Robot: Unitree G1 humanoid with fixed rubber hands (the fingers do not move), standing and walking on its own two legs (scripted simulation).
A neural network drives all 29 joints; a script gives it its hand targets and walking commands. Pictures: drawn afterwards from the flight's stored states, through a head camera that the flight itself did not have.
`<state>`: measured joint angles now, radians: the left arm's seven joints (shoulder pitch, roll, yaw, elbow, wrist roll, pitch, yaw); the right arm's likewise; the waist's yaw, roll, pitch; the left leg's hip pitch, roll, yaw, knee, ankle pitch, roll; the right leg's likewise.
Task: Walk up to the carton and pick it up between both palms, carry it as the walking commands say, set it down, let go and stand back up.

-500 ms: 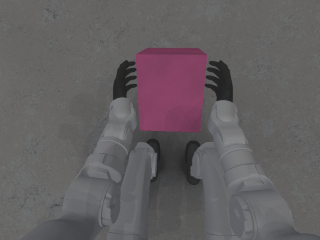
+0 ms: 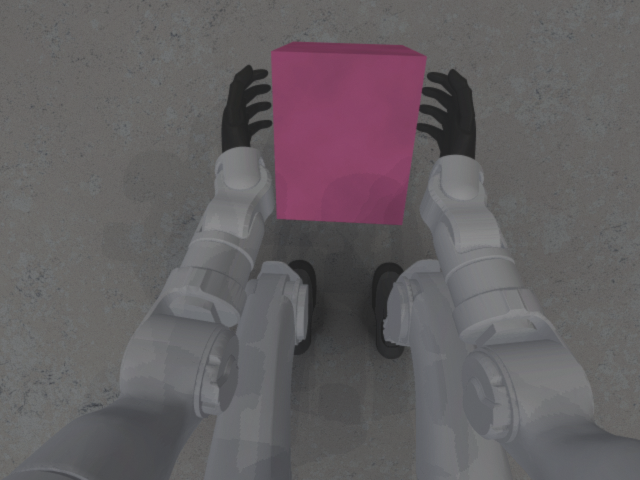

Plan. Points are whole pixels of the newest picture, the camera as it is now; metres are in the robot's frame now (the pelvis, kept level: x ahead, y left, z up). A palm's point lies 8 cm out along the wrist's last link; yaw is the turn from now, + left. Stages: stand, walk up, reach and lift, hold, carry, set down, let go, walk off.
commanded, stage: set down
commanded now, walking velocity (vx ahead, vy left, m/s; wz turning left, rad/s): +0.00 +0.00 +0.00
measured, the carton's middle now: (343, 126) +0.49 +0.00 -0.26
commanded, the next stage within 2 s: none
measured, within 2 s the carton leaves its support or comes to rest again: neither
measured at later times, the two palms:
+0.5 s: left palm (258, 135) +0.48 +0.12 -0.27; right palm (430, 143) +0.46 -0.12 -0.27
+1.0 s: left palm (258, 132) +0.49 +0.13 -0.32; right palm (430, 116) +0.51 -0.12 -0.30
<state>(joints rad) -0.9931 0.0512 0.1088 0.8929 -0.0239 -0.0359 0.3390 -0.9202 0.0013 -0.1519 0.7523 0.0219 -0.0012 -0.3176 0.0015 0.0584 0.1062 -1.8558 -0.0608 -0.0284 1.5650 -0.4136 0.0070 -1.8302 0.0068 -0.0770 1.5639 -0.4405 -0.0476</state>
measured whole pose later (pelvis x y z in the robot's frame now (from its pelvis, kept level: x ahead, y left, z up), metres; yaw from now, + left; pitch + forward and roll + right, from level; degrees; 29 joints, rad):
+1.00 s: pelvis -0.03 +0.00 -0.13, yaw -1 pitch +30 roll -1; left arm -1.42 0.20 0.21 1.02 -0.04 0.19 0.17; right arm -1.45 -0.11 -0.43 0.92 -0.19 0.24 -0.07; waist 0.00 0.00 0.49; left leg -2.08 -0.06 0.00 2.03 -0.47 0.01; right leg -2.06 0.01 -0.08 2.03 -0.50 -0.05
